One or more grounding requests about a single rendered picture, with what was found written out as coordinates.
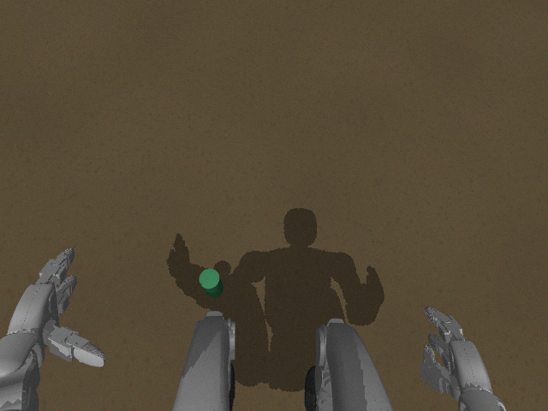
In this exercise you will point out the can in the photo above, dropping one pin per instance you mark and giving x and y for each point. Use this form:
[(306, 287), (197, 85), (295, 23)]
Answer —
[(211, 282)]

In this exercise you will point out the left robot arm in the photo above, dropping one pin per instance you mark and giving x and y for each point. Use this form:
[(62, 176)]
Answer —
[(21, 356)]

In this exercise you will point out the right robot arm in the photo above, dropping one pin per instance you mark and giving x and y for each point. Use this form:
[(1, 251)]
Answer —
[(479, 400)]

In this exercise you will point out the left robot hand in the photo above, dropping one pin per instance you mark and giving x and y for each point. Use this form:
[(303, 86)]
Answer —
[(39, 307)]

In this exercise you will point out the right robot hand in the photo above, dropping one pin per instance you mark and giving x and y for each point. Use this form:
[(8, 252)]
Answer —
[(460, 357)]

